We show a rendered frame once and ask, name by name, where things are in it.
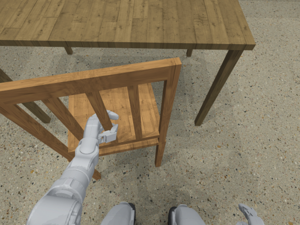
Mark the table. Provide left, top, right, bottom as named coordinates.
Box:
left=0, top=0, right=256, bottom=126

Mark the right robot shin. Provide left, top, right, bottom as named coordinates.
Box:
left=175, top=204, right=187, bottom=210

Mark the left robot hand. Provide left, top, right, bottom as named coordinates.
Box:
left=83, top=110, right=119, bottom=144

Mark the right robot hand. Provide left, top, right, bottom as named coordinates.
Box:
left=236, top=203, right=265, bottom=225

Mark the left robot thigh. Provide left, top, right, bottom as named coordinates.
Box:
left=100, top=204, right=135, bottom=225

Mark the chair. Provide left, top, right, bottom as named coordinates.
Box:
left=0, top=57, right=182, bottom=180

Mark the robot left forearm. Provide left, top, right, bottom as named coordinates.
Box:
left=26, top=137, right=99, bottom=225

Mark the left robot upper arm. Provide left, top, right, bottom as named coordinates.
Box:
left=28, top=195, right=83, bottom=225

